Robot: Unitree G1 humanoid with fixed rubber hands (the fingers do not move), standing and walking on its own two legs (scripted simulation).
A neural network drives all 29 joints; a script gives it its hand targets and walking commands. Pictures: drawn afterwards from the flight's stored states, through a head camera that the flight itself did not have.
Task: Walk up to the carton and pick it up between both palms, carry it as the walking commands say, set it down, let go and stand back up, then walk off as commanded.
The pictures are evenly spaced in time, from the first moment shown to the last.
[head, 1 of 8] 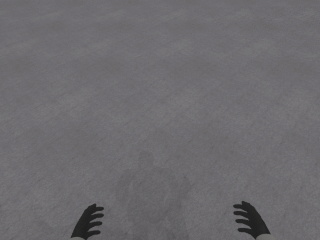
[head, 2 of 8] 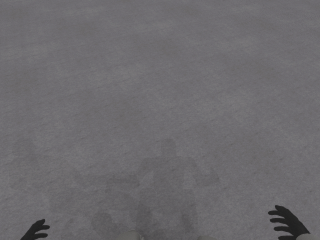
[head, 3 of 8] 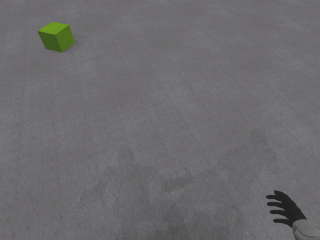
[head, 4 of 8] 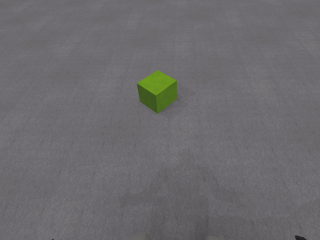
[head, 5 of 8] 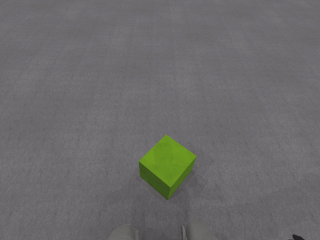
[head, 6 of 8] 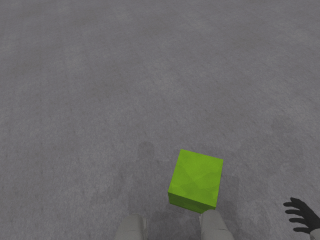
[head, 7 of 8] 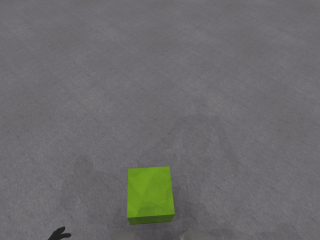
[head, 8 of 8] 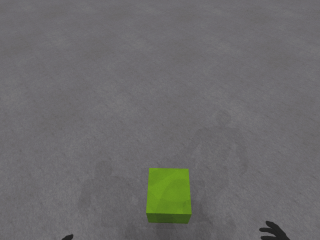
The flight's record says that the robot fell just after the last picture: no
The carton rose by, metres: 0.00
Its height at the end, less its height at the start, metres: +0.00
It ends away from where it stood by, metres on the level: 0.00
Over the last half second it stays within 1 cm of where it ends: yes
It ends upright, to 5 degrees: yes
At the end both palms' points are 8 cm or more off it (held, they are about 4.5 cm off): yes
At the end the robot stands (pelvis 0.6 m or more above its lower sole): yes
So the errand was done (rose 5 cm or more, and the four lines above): no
